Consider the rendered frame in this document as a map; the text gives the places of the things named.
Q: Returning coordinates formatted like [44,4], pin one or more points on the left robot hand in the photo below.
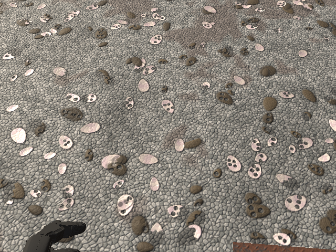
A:
[52,233]

